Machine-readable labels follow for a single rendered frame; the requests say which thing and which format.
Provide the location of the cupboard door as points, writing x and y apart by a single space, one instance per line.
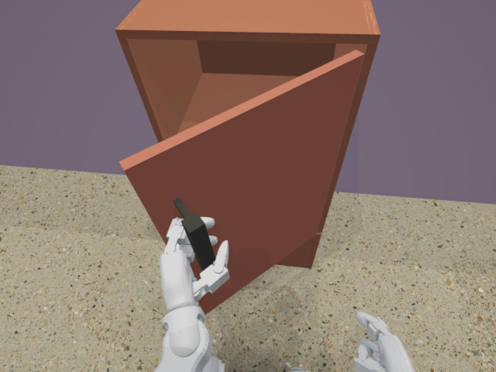
261 170

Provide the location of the left robot thigh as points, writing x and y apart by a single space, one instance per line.
214 365

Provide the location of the robot right hand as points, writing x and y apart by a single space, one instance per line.
388 355

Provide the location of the robot left hand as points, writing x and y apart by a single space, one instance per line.
176 273

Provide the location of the left robot forearm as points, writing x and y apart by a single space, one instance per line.
187 345

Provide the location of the handle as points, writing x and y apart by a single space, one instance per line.
197 235

